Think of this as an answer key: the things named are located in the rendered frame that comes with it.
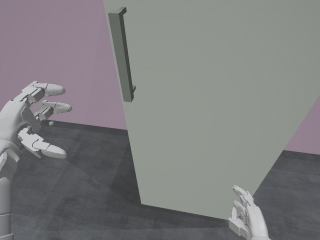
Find fridge door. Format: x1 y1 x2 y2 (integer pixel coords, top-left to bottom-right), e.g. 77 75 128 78
103 0 320 220

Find robot right hand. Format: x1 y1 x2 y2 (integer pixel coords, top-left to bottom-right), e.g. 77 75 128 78
228 185 269 240

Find handle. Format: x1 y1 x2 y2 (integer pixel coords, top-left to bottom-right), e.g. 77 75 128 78
108 7 136 102

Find left robot forearm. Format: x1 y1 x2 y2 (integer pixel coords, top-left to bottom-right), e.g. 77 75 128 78
0 138 23 240

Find robot left hand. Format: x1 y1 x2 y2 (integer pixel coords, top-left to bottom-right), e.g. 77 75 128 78
0 81 72 159

